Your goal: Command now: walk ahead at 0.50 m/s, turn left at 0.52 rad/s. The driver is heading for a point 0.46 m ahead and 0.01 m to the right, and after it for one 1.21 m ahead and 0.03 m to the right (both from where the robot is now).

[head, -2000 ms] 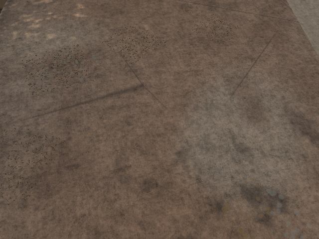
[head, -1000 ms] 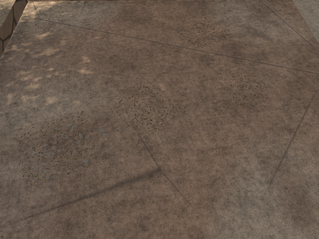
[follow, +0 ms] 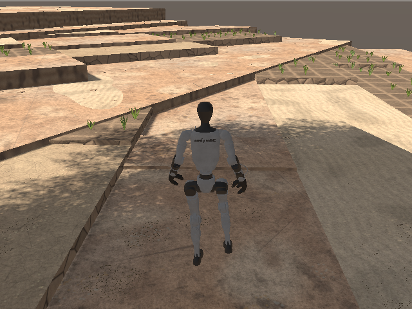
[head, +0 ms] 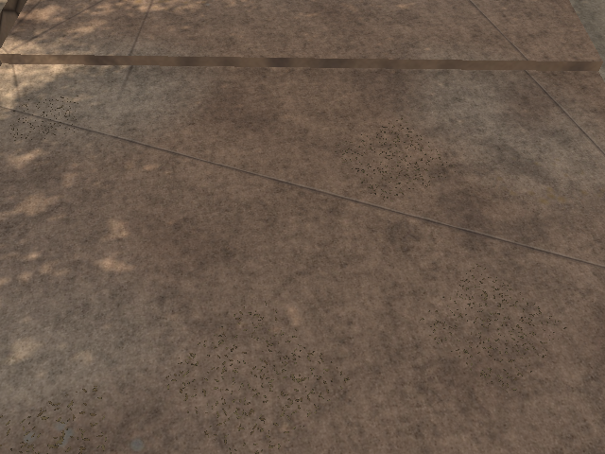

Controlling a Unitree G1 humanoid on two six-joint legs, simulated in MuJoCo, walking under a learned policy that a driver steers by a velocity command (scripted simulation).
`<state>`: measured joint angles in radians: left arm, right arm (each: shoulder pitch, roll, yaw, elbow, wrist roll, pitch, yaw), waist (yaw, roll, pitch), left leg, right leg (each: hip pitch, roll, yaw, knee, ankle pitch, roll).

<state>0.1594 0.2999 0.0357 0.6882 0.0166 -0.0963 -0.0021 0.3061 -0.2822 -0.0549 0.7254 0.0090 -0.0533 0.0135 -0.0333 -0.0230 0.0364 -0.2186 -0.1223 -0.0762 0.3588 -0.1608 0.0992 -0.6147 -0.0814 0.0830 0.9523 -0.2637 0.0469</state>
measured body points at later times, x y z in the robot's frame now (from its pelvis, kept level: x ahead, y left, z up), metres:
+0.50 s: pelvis +0.28 -0.04 +0.00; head +0.31 -0.04 +0.45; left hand +0.25 +0.24 -0.12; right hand +0.51 -0.25 -0.09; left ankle +0.32 +0.13 -0.69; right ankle +0.28 -0.15 -0.74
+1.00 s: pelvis +0.52 +0.05 +0.00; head +0.54 +0.05 +0.45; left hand +0.69 +0.32 -0.10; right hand +0.56 -0.24 -0.12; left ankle +0.46 +0.16 -0.74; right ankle +0.65 -0.11 -0.68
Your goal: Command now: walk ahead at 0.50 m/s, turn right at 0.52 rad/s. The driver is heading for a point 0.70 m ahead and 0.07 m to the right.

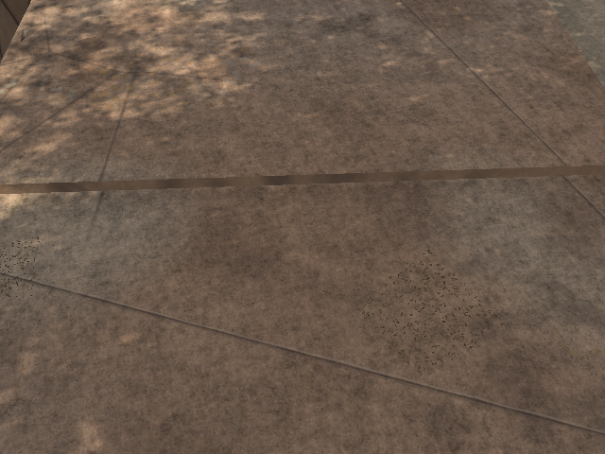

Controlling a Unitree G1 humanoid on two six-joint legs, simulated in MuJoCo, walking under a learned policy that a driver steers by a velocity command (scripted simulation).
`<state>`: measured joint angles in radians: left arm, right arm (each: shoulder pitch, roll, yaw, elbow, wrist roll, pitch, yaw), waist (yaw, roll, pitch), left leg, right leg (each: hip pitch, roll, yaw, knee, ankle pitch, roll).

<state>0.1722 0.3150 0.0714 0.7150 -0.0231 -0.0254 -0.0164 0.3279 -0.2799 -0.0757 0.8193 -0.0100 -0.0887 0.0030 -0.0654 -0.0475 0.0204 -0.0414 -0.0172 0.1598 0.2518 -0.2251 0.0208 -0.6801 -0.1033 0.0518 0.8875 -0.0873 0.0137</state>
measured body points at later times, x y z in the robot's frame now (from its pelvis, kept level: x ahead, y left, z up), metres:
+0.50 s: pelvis +0.27 -0.08 +0.00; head +0.30 -0.10 +0.45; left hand +0.41 +0.17 -0.10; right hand +0.38 -0.38 -0.10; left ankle +0.47 +0.07 -0.67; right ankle +0.23 -0.14 -0.74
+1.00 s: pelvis +0.56 -0.06 +0.00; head +0.60 -0.05 +0.45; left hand +0.72 +0.20 -0.11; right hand +0.65 -0.34 -0.11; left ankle +0.58 +0.01 -0.74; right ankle +0.64 -0.24 -0.68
